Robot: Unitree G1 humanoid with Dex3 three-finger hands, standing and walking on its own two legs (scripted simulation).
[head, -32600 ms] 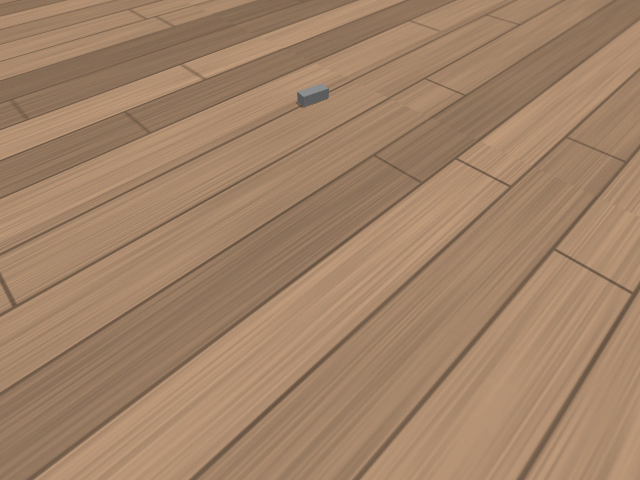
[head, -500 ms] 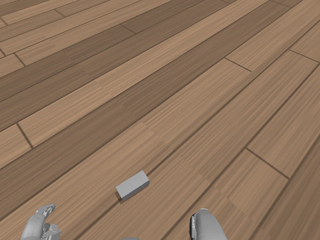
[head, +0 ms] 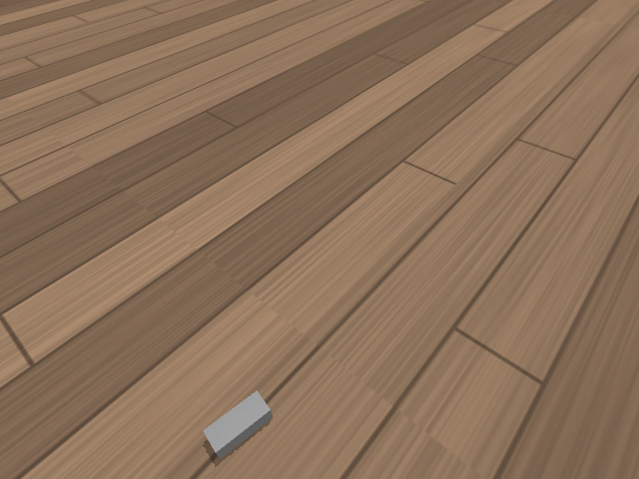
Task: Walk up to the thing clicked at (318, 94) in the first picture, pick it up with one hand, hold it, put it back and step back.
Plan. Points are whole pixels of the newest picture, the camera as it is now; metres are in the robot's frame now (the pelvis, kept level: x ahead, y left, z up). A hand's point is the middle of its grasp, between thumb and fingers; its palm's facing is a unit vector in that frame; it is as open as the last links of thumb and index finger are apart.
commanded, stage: walk up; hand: left
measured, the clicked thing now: (239, 423) +0.44 +0.28 -0.73
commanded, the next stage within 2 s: none
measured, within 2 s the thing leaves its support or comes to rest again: neither
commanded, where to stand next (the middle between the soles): +0.10 +0.08 m, yaw +1 degrees
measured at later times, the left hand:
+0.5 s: hand out of the picture +0.14 +0.31 -0.15, palm faces -0.04 -0.92 -0.40, open 7.4 cm
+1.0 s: hand out of the picture +0.02 +0.33 -0.13, palm faces -0.02 -0.92 -0.40, open 7.4 cm
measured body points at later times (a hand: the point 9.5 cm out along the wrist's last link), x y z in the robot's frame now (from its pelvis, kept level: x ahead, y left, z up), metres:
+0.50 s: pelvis +0.02 +0.05 -0.01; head +0.11 +0.05 +0.43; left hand +0.14 +0.36 -0.13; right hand +0.14 -0.25 -0.12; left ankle +0.13 +0.14 -0.73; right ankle +0.00 -0.10 -0.65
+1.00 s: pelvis -0.03 +0.05 +0.00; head -0.01 +0.04 +0.45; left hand +0.02 +0.37 -0.11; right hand +0.00 -0.27 -0.13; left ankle -0.04 +0.18 -0.73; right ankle -0.05 -0.05 -0.73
